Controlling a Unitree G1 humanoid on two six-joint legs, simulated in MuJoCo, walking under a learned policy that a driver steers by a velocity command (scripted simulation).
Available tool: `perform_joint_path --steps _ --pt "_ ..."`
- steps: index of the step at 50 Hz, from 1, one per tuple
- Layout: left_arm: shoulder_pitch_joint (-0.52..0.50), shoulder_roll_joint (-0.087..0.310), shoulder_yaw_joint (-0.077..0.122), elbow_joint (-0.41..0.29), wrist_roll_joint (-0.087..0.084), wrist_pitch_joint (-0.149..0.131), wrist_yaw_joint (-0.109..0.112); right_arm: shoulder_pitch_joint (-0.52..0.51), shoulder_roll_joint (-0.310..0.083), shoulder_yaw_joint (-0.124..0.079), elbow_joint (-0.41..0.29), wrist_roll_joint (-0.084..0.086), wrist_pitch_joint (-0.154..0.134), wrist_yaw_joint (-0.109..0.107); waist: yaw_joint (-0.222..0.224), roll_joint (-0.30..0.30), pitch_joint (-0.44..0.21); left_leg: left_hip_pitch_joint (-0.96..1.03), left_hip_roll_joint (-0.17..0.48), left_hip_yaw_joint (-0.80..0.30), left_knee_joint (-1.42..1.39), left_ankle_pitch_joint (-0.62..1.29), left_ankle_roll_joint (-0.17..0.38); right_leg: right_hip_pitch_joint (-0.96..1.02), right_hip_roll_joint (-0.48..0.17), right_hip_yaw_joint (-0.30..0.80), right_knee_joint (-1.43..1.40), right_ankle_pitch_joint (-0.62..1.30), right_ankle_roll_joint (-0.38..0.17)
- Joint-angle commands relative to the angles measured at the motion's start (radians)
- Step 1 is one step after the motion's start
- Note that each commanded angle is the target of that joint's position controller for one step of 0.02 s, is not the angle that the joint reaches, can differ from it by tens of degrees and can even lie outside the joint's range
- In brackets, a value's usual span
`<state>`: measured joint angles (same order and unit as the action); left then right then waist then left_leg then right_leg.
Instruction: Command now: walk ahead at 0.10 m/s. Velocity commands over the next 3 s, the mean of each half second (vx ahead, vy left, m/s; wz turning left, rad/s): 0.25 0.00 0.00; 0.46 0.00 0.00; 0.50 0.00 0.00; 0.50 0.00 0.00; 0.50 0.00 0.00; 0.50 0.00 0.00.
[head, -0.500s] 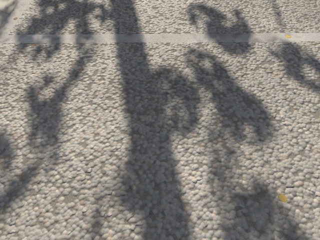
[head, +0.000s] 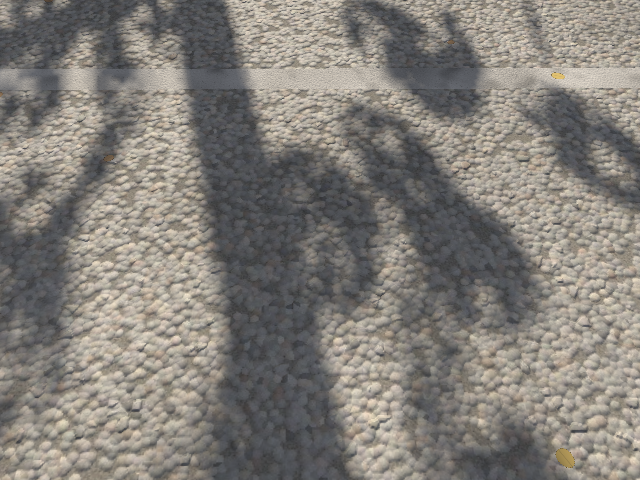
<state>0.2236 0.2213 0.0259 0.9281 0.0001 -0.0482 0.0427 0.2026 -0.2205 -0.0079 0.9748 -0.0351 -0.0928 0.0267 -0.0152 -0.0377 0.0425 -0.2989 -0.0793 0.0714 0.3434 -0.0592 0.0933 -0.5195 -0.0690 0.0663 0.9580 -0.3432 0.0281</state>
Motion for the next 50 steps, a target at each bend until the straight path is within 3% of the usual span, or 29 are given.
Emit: perform_joint_path --steps 1,3,5,7,8,9,10,11,12,13,14,16,19,22,25,26,27,28,29,30,31,33,35,37,42,46,48,50 --pt "0.165 0.032 0.006 0.015 0.008 0.035 0.012 -0.065 -0.135 -0.024 -0.059 0.005 -0.002 -0.020 0.057 0.123 -0.142 -0.109 0.260 -0.138 -0.131 0.190 0.169 0.265 -0.008 -0.021 -0.165 0.087 0.010" --pt "0.118 0.056 0.015 0.007 0.005 0.049 0.011 -0.049 -0.149 -0.028 -0.051 0.018 0.015 -0.030 0.042 0.132 -0.115 -0.131 0.266 -0.186 -0.156 -0.138 0.154 0.284 0.000 -0.028 -0.241 0.115 0.003" --pt "0.096 0.061 0.021 0.009 0.012 0.048 0.010 -0.056 -0.126 -0.020 -0.047 0.031 0.027 -0.037 0.053 0.115 -0.068 -0.164 0.247 -0.205 -0.141 -0.338 0.114 0.331 0.018 -0.051 -0.365 0.147 -0.018" --pt "0.116 0.067 0.026 0.020 0.018 0.040 0.007 -0.005 -0.127 -0.021 -0.031 0.049 0.034 -0.041 0.048 0.104 -0.051 -0.155 0.223 -0.243 -0.114 -0.546 0.071 0.341 0.027 -0.069 -0.430 0.053 -0.054" --pt "0.131 0.086 0.028 0.020 0.014 0.031 0.008 0.000 -0.134 -0.025 -0.036 0.055 0.036 -0.043 0.042 0.070 -0.024 -0.160 0.204 -0.246 -0.049 -0.583 0.059 0.310 -0.008 -0.028 -0.471 -0.054 -0.089" --pt "0.133 0.160 0.050 0.039 0.003 0.027 0.008 0.029 -0.119 -0.027 -0.040 0.059 0.037 -0.048 0.015 -0.069 0.024 -0.211 0.122 -0.147 0.004 -0.605 0.031 0.256 -0.036 0.048 -0.564 -0.268 -0.145" --pt "0.184 0.153 0.057 0.054 -0.006 0.015 0.004 -0.023 -0.120 -0.029 -0.055 0.061 0.030 -0.053 0.058 -0.143 0.053 -0.245 0.061 -0.052 0.165 -0.543 -0.003 0.242 -0.093 0.166 -0.702 -0.407 -0.191" --pt "0.218 0.175 0.067 0.065 -0.004 -0.002 0.001 -0.069 -0.092 -0.026 -0.078 0.062 0.018 -0.051 0.079 -0.252 0.050 -0.320 0.016 0.003 0.351 -0.399 -0.016 0.322 -0.211 0.356 -0.823 -0.440 -0.242" --pt "0.219 0.163 0.068 0.063 0.006 -0.019 -0.001 -0.076 -0.109 -0.035 -0.076 0.056 0.011 -0.047 0.083 -0.236 0.036 -0.392 0.054 -0.056 0.505 -0.394 -0.009 0.376 -0.269 0.449 -0.842 -0.346 -0.270" --pt "0.197 0.138 0.063 0.057 0.006 -0.037 -0.004 -0.049 -0.124 -0.044 -0.065 0.056 0.006 -0.037 0.057 -0.184 0.011 -0.444 0.088 -0.098 0.590 -0.380 -0.002 0.418 -0.277 0.445 -0.821 -0.274 -0.269" --pt "0.174 0.112 0.057 0.049 -0.005 -0.049 -0.008 -0.033 -0.114 -0.047 -0.054 0.056 0.001 -0.030 0.040 -0.129 -0.015 -0.469 0.115 -0.116 0.618 -0.342 0.001 0.457 -0.257 0.401 -0.803 -0.205 -0.252" --pt "0.154 0.103 0.055 0.045 -0.019 -0.051 -0.013 -0.067 -0.086 -0.045 -0.053 0.056 -0.009 -0.023 0.037 -0.077 -0.031 -0.430 0.129 -0.087 0.525 -0.260 -0.012 0.459 -0.205 0.274 -0.810 -0.063 -0.207" --pt "0.173 0.132 0.065 0.055 -0.016 -0.044 -0.015 -0.129 -0.043 -0.030 -0.061 0.054 -0.010 -0.019 0.053 -0.099 -0.041 -0.251 0.099 -0.021 0.359 -0.198 -0.043 0.363 -0.140 0.134 -0.805 0.034 -0.187" --pt "0.196 0.171 0.078 0.068 -0.028 -0.041 -0.020 -0.134 -0.063 -0.028 -0.062 0.062 -0.001 -0.016 0.047 -0.118 -0.026 -0.119 0.083 0.007 0.237 -0.201 -0.048 0.294 -0.151 0.118 -0.778 -0.015 -0.200" --pt "0.174 0.156 0.076 0.065 -0.035 -0.036 -0.020 -0.001 -0.101 -0.045 -0.010 0.064 0.007 -0.022 -0.023 -0.080 -0.043 0.107 0.067 0.012 0.142 -0.157 -0.030 0.192 -0.126 0.102 -0.669 -0.043 -0.168" --pt "0.147 0.128 0.067 0.056 -0.027 -0.038 -0.020 0.109 -0.135 -0.062 0.023 0.067 0.008 -0.029 -0.073 -0.041 -0.080 0.256 0.108 -0.046 0.121 -0.175 -0.010 0.112 -0.089 0.060 -0.545 0.012 -0.138" --pt "0.108 0.053 0.048 0.025 -0.015 -0.048 -0.023 0.233 -0.231 -0.089 0.044 0.056 0.008 -0.040 -0.117 0.182 -0.121 0.433 0.311 -0.330 0.006 -0.297 0.060 -0.085 0.018 -0.079 -0.181 0.026 -0.071" --pt "0.101 0.010 0.035 -0.016 -0.014 -0.070 -0.019 0.329 -0.309 -0.104 0.058 0.049 0.005 -0.028 -0.133 0.388 -0.168 0.535 0.488 -0.713 -0.144 -0.463 0.188 -0.314 0.099 -0.081 0.092 -0.182 -0.057" --pt "0.082 0.086 0.051 -0.015 -0.027 -0.085 -0.025 0.259 -0.232 -0.078 0.045 0.042 -0.010 -0.023 -0.095 0.267 -0.109 0.470 0.493 -0.732 -0.148 -0.536 0.201 -0.393 0.021 0.013 0.262 -0.142 -0.082" --pt "0.064 0.112 0.056 -0.017 -0.036 -0.088 -0.034 0.179 -0.161 -0.058 0.019 0.043 -0.019 -0.015 -0.060 0.204 -0.049 0.398 0.442 -0.613 -0.152 -0.495 0.158 -0.415 -0.020 0.014 0.286 -0.031 -0.107" --pt "0.060 0.103 0.057 -0.009 -0.030 -0.085 -0.032 0.110 -0.138 -0.050 -0.002 0.038 -0.023 -0.005 -0.030 0.152 -0.024 0.332 0.390 -0.505 -0.165 -0.382 0.129 -0.384 -0.047 -0.001 0.265 0.067 -0.111" --pt "0.052 0.089 0.063 -0.007 -0.017 -0.074 -0.027 0.084 -0.094 -0.035 -0.003 0.035 -0.017 0.002 0.001 0.129 -0.005 0.244 0.322 -0.342 -0.184 -0.125 0.090 -0.302 -0.079 -0.012 0.178 0.170 -0.106" --pt "0.039 0.066 0.061 -0.012 -0.015 -0.062 -0.030 0.142 -0.095 -0.034 0.020 0.030 -0.011 -0.006 0.006 0.133 -0.012 0.237 0.295 -0.259 -0.186 0.076 0.092 -0.278 -0.070 -0.041 0.127 0.220 -0.088" --pt "-0.038 0.054 0.057 -0.046 -0.010 -0.056 -0.034 0.177 -0.114 -0.036 0.032 0.030 -0.007 -0.018 -0.001 0.110 0.000 0.242 0.293 -0.221 -0.193 0.173 0.101 -0.300 -0.064 -0.050 0.028 0.278 -0.068" --pt "-0.252 0.029 0.032 -0.119 -0.020 -0.056 -0.056 0.229 -0.142 -0.041 0.041 0.041 -0.004 -0.038 -0.043 0.107 0.038 0.221 0.271 -0.148 -0.229 0.155 0.084 -0.190 -0.011 -0.092 -0.301 0.442 -0.057" --pt "-0.360 0.042 0.022 -0.165 -0.027 -0.060 -0.081 0.295 -0.140 -0.048 0.074 0.051 0.006 -0.041 -0.061 0.102 0.079 0.345 0.321 -0.146 -0.196 0.174 0.085 -0.199 0.002 -0.084 -0.405 0.415 -0.083" --pt "-0.366 0.060 0.025 -0.178 -0.027 -0.065 -0.092 0.291 -0.151 -0.056 0.076 0.050 0.014 -0.043 -0.040 0.108 0.066 0.406 0.341 -0.138 -0.140 0.288 0.073 -0.160 0.017 -0.093 -0.438 0.348 -0.110" --pt "-0.262 0.110 0.047 -0.158 -0.023 -0.067 -0.091 0.265 -0.176 -0.065 0.068 0.046 0.021 -0.043 0.029 0.147 -0.022 0.423 0.332 -0.119 0.002 0.620 0.053 0.041 0.078 -0.136 -0.444 0.283 -0.143"
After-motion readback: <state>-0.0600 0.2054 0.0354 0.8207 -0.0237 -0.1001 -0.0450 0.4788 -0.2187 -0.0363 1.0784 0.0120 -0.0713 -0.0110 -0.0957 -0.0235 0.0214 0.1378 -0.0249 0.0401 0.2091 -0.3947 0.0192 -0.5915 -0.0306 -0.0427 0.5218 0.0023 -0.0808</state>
